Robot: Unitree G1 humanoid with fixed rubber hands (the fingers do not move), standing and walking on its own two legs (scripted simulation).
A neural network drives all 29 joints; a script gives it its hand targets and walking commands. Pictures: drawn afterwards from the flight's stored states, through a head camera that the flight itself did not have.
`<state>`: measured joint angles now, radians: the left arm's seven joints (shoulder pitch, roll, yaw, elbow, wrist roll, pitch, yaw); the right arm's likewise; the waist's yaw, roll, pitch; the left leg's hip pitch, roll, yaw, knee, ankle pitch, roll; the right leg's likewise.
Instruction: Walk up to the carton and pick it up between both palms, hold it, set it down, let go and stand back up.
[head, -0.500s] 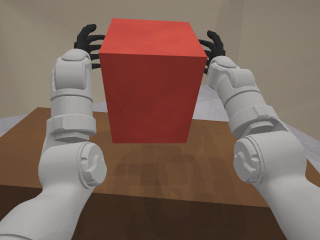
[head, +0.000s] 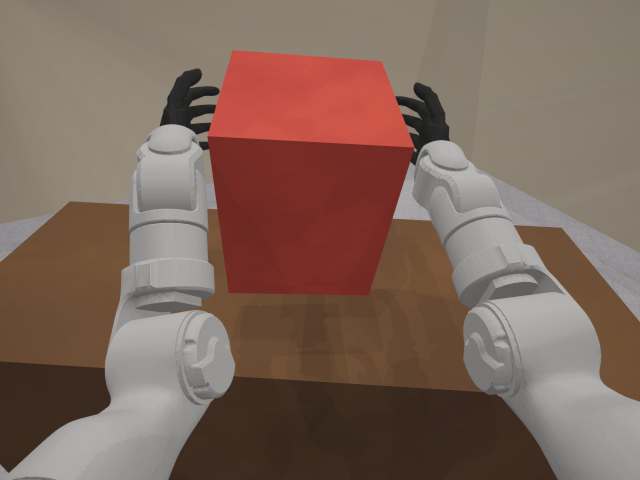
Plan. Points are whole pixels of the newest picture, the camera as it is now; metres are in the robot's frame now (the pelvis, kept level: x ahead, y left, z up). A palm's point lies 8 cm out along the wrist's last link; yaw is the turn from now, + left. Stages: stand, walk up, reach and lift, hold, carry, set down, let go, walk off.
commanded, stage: set down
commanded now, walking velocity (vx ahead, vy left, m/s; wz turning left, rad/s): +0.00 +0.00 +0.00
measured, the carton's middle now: (304, 178) +0.45 +0.01 +0.23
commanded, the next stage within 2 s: none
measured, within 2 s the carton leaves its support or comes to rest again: neither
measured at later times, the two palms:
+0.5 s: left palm (192, 173) +0.41 +0.15 +0.26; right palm (423, 175) +0.40 -0.14 +0.26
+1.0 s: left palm (206, 194) +0.42 +0.14 +0.22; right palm (423, 191) +0.42 -0.15 +0.22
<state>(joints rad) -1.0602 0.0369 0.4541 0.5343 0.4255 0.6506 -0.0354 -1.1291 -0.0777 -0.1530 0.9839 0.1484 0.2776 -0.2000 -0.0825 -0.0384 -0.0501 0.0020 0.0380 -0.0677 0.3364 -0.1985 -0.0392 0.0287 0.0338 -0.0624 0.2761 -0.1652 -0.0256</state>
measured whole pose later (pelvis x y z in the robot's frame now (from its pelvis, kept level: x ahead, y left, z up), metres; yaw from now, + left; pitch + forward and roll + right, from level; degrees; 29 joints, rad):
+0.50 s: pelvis +0.00 +0.00 +0.00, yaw +0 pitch -7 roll -1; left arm -1.01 0.02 0.45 0.63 0.40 0.54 -0.01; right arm -1.08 -0.05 -0.28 1.04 0.02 0.16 -0.15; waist -0.06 -0.06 -0.02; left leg -0.01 0.04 -0.07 0.33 -0.20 -0.04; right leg 0.01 0.03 -0.06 0.29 -0.17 -0.03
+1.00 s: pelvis +0.01 +0.00 +0.00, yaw -1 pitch -4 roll +0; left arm -0.98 -0.03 0.45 0.70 0.36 0.45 0.05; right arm -1.06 -0.08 -0.37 1.12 -0.06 0.07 -0.06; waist -0.02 -0.05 -0.04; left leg -0.06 0.04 -0.05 0.31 -0.19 -0.05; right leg -0.06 0.03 -0.04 0.30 -0.17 -0.03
